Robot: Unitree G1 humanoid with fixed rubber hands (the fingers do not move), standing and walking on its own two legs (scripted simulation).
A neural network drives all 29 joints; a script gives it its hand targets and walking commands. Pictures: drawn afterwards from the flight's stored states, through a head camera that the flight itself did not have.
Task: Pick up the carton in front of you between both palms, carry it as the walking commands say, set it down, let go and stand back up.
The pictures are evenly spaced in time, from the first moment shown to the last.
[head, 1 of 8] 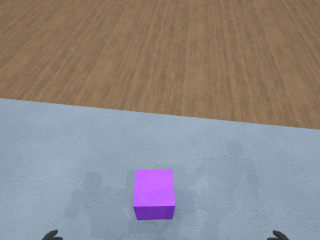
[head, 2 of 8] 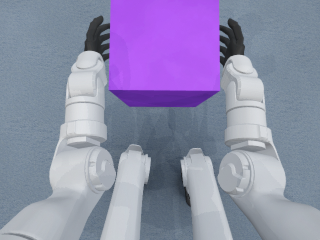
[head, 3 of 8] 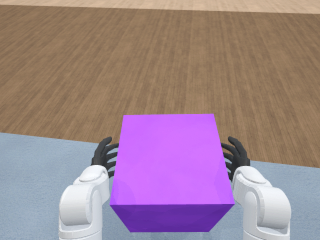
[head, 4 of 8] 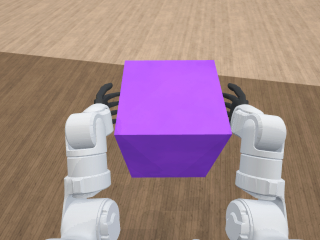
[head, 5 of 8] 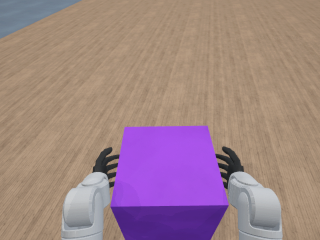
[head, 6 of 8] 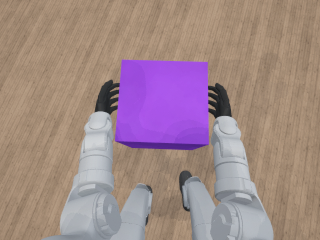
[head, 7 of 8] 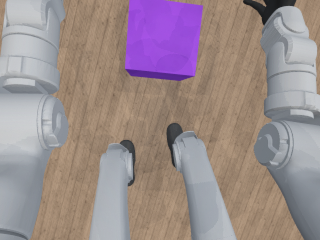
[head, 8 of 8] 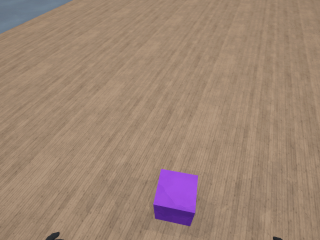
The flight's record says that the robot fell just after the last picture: no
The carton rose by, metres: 0.94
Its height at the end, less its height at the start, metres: +0.22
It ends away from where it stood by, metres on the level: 5.30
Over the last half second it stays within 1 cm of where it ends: yes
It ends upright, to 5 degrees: yes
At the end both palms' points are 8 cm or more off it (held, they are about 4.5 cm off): yes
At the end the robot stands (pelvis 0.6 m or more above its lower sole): yes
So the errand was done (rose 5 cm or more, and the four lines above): yes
